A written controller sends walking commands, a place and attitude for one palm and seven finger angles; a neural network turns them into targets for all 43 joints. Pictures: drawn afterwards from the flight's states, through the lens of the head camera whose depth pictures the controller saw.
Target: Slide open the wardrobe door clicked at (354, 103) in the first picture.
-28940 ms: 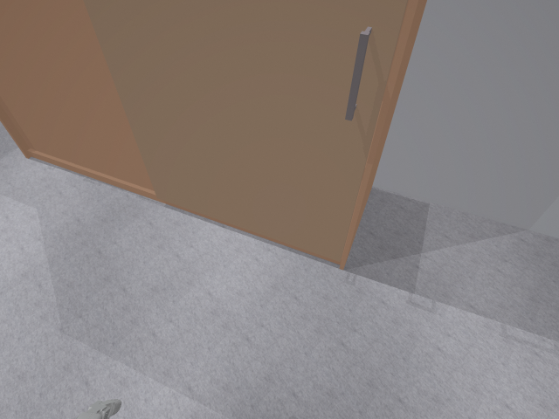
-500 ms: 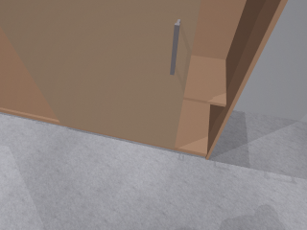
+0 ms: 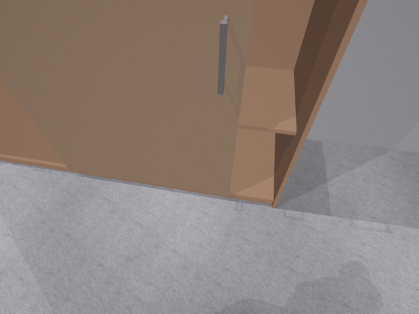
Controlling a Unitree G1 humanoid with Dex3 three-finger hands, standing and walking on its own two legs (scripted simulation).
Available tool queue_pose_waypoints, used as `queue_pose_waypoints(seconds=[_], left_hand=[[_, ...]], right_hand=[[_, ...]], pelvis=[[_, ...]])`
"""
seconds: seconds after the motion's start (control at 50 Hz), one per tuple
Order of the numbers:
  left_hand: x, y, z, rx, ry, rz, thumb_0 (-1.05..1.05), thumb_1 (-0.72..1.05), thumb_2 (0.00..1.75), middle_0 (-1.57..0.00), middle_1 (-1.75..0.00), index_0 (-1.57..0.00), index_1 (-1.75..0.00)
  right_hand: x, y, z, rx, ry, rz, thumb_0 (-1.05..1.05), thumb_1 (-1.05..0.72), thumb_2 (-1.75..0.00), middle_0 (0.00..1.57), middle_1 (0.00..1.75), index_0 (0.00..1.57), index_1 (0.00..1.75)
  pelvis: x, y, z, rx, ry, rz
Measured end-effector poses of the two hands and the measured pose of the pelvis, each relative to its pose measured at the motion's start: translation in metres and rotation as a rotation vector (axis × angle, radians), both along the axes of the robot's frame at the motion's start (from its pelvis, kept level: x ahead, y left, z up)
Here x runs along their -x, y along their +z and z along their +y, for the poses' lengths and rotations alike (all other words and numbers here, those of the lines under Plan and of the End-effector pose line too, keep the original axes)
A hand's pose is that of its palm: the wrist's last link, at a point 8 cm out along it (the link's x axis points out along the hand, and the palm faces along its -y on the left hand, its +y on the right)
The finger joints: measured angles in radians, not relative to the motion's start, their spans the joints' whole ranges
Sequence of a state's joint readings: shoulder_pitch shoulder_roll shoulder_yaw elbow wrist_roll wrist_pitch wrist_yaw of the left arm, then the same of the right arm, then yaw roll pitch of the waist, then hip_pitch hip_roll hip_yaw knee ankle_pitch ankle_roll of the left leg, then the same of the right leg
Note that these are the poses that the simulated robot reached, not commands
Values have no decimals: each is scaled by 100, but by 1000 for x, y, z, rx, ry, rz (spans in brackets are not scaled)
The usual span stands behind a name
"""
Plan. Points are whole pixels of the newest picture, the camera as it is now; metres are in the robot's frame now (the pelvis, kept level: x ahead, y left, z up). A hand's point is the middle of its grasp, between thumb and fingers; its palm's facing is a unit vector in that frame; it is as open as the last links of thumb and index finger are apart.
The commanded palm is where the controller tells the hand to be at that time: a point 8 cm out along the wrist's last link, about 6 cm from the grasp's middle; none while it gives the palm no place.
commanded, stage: turn to face it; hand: right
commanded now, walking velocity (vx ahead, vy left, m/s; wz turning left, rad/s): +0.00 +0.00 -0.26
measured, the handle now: (223, 58) +0.74 +0.02 +0.09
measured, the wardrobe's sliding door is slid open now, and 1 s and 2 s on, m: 0.23 0.23 0.23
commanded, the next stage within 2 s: take the last steps up to it in 0.02 s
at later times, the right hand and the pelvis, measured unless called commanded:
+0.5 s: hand out of the picture +0.06 -0.14 -0.17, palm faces +0.02 +0.99 -0.17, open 7.3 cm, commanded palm none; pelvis +0.05 +0.04 +0.01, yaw -2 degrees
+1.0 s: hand (250, 298) +0.20 -0.08 -0.20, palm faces +0.03 +1.00 -0.08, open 7.4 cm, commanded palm none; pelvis +0.22 +0.08 -0.01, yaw +0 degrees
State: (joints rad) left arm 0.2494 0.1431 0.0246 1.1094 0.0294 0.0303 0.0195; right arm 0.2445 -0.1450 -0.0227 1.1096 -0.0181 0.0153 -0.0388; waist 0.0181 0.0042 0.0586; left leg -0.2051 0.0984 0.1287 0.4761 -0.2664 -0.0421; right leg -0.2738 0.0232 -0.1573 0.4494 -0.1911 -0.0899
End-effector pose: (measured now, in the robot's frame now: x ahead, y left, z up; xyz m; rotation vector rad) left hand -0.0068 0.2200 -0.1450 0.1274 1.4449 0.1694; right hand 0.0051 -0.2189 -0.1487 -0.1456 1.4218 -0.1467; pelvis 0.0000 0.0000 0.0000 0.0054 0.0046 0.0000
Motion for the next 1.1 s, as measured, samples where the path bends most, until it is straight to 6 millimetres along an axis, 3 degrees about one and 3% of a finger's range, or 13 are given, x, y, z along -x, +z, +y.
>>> queue_pose_waypoints(seconds=[0.18, 0.34, 0.52, 0.6, 0.66, 0.76, 0.86, 0.92, 0.98, 1.1], left_hand=[[-24, -1, 16, -17, -44, -33, 1, 91, 89, -20, -29, -20, -30], [-38, 6, 20, -33, -34, -52, 0, 91, 89, -20, -29, -20, -30], [-16, 8, 48, -25, 15, 73, 0, 90, 89, -21, -30, -20, -30], [-24, -2, 72, -21, 34, 124, 0, 90, 89, -21, -30, -20, -30], [-52, 0, 85, -25, 19, 124, 0, 90, 89, -20, -30, -20, -30], [-136, 12, 99, -57, -17, 4, 1, 90, 89, -20, -29, -20, -30], [-230, 15, 94, -80, -77, -136, 0, 91, 89, -20, -29, -20, -30], [-274, 10, 87, -98, -93, -222, 0, 90, 89, -20, -29, -20, -30], [-290, 14, 83, -95, -78, -240, 0, 90, 89, -20, -29, -20, -30], [-288, 24, 104, -108, -60, -115, -1, 94, 89, -21, -30, -21, -30]], right_hand=[[9, 0, 0, 20, -38, 4, 0, -91, -90, 20, 30, 20, 30], [3, -5, 13, -30, -26, 49, 0, -91, -90, 20, 30, 19, 30], [-60, 11, 32, -15, -2, -13, 2, -94, -90, 20, 30, 20, 30], [-90, 5, 43, 18, -6, -56, 1, -93, -90, 20, 30, 20, 30], [-100, 4, 56, 18, -31, -55, 1, -92, -90, 20, 30, 19, 30], [-108, -1, 79, -27, -49, 14, 0, -92, -90, 20, 30, 19, 30], [-121, -15, 95, -95, -66, 86, 0, -91, -90, 20, 30, 20, 30], [-138, -29, 96, -127, -64, 119, 0, -91, -90, 20, 30, 20, 30], [-173, -29, 92, -121, -29, 108, 1, -91, -90, 20, 30, 20, 30], [-269, -7, 76, -48, -15, -41, 2, -94, -90, 20, 30, 20, 30]], pelvis=[[0, -2, 7, -5, -33, 5], [-23, -1, 14, -2, -27, 12], [-56, 6, 40, -5, -26, 16], [-80, -5, 62, 7, -17, 8], [-97, -3, 72, -7, -32, 2], [-132, 2, 80, -9, -33, 10], [-169, -4, 78, -24, -35, 13], [-192, -16, 73, -27, -15, 8], [-212, -13, 76, -13, 3, 3], [-250, 4, 89, -31, -15, 18]])
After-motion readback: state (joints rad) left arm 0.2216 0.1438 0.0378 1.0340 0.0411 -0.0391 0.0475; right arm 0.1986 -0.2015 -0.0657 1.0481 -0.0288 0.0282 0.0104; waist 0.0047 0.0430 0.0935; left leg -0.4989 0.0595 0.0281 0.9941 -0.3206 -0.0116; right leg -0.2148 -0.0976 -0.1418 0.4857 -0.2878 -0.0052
